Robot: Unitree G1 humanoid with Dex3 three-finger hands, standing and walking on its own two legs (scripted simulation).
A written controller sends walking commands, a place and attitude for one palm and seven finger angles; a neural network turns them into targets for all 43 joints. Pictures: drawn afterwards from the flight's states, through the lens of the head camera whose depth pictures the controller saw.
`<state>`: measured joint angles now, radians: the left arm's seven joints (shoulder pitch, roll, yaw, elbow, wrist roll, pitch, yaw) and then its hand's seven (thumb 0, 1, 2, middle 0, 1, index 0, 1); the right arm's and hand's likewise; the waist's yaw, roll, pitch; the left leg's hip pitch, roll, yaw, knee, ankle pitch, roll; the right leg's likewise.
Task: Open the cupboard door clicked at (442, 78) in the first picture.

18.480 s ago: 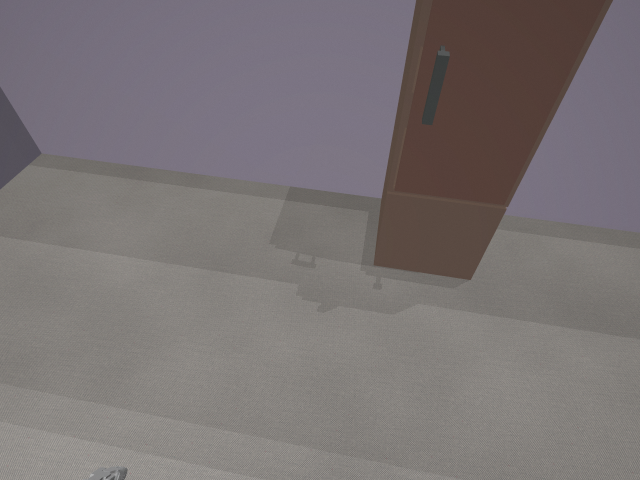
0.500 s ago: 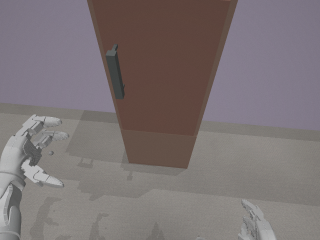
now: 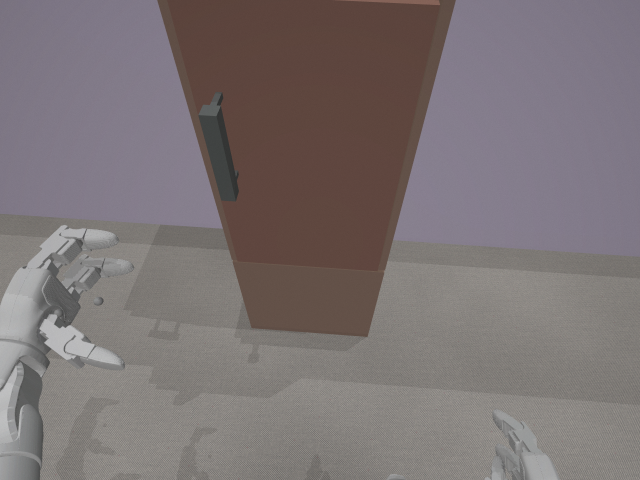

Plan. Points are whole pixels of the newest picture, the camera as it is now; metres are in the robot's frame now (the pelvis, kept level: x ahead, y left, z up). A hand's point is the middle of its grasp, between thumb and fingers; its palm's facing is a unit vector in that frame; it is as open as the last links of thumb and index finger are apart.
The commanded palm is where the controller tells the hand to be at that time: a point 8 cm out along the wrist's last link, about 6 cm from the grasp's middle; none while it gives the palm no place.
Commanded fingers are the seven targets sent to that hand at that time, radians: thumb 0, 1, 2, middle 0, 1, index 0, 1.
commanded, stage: raise the hand with hooked fingers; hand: left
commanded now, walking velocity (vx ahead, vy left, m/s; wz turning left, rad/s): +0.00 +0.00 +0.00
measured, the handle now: (224, 148) +0.59 +0.19 +0.06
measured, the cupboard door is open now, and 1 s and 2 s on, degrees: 0 0 0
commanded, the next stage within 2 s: move the hooked fingers beside the handle in 0.06 s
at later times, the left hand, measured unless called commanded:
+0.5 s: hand (120, 268) +0.33 +0.26 +0.08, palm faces -0.03 -1.00 -0.03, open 14.0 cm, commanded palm +0.31 +0.31 +0.08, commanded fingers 0.00 -0.50 0.30 -0.30 -1.20 -0.30 -1.20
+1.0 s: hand (147, 217) +0.42 +0.26 +0.08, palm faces -0.03 -1.00 -0.02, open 14.0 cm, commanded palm +0.41 +0.31 +0.07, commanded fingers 0.00 -0.50 0.30 -0.30 -1.20 -0.30 -1.20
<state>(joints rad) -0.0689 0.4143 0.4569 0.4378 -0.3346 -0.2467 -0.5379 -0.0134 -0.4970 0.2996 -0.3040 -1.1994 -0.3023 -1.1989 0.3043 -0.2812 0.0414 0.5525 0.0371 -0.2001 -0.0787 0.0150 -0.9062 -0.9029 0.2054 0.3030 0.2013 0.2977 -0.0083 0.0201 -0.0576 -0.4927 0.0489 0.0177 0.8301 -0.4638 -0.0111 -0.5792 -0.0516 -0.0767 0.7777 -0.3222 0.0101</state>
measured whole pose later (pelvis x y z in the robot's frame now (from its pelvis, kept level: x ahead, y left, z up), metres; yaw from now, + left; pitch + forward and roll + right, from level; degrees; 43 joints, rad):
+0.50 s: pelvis -0.01 +0.00 +0.00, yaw +0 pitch +8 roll -1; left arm -0.32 0.45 0.44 0.66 -0.29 -0.26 -0.54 -0.01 -0.50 0.30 -0.30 -1.20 -0.30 -1.20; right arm 0.29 -0.29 0.05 0.58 0.03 -0.19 -0.09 0.01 -0.91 -0.90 0.21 0.30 0.20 0.30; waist -0.02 0.01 -0.05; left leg -0.55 0.04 0.01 0.86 -0.46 -0.01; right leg -0.63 -0.06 -0.08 0.80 -0.31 0.01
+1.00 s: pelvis -0.01 +0.00 -0.01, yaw -1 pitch +14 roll -1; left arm -0.66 0.58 0.49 1.03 -0.19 -0.34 -0.53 -0.01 -0.50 0.30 -0.30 -1.20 -0.30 -1.20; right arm 0.36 -0.30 0.04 0.60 0.03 -0.07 -0.07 0.01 -0.91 -0.90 0.21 0.30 0.20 0.30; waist -0.10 0.00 -0.06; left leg -0.69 0.06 0.03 0.91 -0.47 -0.01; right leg -0.78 -0.04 -0.06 0.84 -0.31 0.01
